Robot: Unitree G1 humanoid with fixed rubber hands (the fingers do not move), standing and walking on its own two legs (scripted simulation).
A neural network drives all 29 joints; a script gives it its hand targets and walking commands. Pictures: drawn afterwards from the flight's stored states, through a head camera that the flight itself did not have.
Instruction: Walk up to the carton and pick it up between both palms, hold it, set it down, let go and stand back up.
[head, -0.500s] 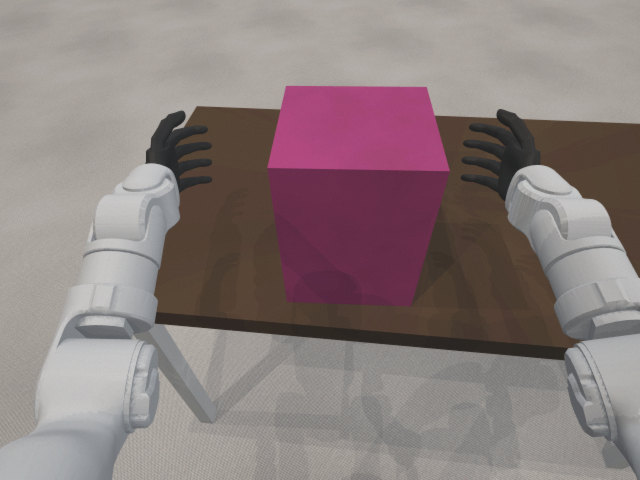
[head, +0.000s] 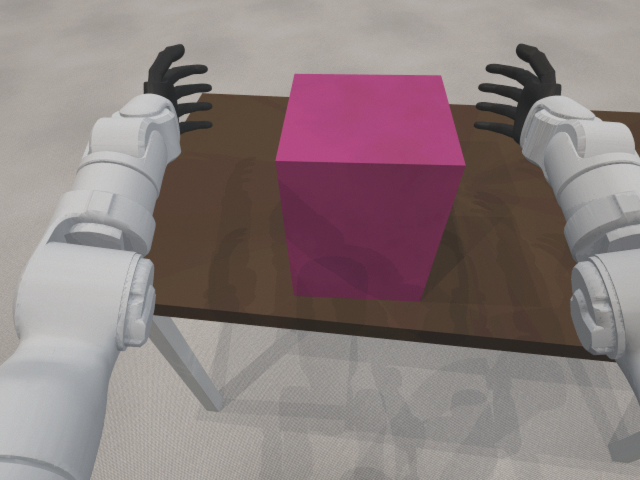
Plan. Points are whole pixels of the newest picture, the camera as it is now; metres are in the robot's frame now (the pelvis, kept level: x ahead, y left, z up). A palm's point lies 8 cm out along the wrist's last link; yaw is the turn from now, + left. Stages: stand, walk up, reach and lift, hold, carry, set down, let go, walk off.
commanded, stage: reach and lift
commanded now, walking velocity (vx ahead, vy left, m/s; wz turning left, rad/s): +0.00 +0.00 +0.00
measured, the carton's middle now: (361, 194) +0.51 -0.01 +0.06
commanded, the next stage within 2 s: none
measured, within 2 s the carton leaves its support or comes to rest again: neither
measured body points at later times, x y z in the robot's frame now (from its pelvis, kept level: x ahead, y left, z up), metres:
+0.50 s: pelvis +0.00 -0.01 +0.00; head +0.05 +0.00 +0.44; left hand +0.46 +0.22 +0.13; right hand +0.48 -0.17 +0.13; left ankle +0.04 +0.10 -0.74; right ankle -0.03 -0.07 -0.74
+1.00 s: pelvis +0.00 +0.00 -0.01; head +0.06 +0.02 +0.44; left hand +0.47 +0.21 +0.10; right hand +0.48 -0.16 +0.11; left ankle +0.04 +0.10 -0.74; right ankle -0.03 -0.07 -0.74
